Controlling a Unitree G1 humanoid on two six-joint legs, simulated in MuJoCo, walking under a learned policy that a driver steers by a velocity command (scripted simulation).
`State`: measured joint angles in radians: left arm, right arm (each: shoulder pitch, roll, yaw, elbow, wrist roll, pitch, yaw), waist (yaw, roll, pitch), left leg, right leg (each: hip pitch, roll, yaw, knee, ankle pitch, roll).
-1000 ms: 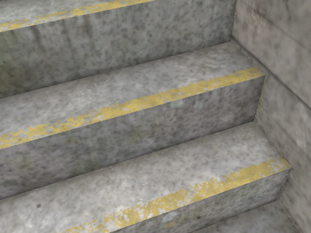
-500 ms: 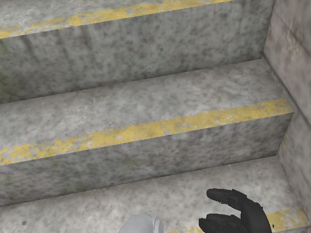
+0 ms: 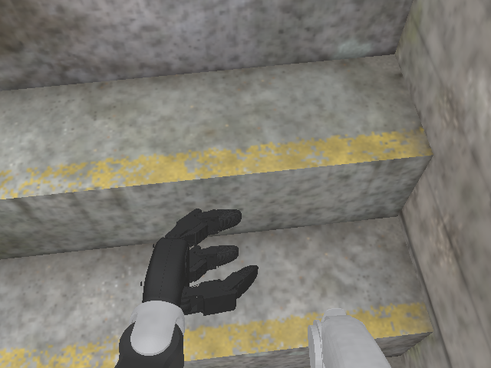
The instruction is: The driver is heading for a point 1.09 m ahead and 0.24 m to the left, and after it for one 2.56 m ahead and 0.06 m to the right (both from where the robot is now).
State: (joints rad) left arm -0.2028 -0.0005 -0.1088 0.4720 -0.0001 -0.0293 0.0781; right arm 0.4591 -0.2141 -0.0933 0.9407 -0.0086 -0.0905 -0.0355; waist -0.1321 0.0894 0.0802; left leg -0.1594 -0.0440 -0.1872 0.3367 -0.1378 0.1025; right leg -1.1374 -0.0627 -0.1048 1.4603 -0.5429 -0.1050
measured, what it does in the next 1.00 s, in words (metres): climbs, turning left: left foot 0.21 m higher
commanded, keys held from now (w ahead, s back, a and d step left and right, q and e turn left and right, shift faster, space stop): w+q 0.56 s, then w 0.44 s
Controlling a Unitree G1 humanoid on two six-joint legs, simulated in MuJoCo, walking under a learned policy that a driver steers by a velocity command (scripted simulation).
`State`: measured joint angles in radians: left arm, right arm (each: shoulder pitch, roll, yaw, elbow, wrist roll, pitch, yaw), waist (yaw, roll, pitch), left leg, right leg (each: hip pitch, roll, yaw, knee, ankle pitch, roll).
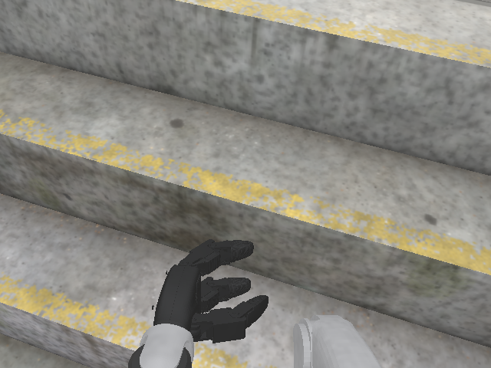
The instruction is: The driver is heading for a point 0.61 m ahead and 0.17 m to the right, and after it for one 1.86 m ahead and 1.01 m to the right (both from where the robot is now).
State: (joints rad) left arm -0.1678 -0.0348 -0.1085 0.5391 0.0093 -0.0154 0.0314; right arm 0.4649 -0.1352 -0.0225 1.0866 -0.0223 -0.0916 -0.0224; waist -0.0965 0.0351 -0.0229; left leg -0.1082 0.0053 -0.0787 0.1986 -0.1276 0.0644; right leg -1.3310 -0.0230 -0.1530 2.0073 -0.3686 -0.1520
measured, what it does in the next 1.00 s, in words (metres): steps to the left: right foot 0.23 m higher, then left foot 0.23 m lower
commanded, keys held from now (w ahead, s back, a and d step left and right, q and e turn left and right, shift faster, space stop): w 0.48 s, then w+e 0.52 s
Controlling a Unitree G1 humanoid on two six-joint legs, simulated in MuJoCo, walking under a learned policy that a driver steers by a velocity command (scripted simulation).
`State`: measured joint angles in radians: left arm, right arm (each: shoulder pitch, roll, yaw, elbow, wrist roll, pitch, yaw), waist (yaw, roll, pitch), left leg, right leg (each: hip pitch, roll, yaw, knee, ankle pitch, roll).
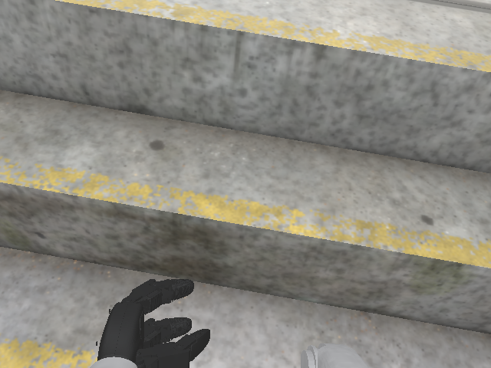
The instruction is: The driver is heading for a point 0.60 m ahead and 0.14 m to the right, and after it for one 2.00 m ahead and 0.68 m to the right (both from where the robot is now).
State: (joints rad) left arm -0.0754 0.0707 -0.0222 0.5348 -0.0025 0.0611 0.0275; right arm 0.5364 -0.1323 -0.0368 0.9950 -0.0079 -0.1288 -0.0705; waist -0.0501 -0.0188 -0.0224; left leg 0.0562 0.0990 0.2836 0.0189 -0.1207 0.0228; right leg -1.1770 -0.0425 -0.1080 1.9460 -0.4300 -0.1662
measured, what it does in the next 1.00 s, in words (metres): climbs, turning right: right foot 0.22 m higher, then left foot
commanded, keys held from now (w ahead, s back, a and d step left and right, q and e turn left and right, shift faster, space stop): w+e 0.42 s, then w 0.58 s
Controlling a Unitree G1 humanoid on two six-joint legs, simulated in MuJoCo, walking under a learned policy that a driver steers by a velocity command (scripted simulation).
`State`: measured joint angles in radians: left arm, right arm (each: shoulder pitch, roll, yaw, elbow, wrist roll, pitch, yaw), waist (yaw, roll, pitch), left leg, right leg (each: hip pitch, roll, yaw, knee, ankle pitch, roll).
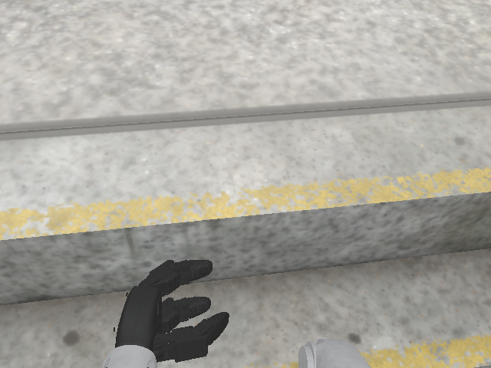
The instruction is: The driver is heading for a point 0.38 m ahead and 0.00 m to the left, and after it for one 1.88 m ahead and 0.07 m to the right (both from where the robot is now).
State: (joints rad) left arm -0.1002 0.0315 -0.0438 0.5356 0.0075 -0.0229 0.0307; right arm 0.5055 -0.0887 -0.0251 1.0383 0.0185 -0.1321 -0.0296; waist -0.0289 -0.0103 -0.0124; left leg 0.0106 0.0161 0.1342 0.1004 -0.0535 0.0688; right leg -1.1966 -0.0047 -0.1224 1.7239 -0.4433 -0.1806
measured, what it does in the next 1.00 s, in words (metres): climbs: right foot 0.22 m higher, then left foot 0.22 m higher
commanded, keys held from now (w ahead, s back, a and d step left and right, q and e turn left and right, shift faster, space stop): w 0.36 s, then no key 0.64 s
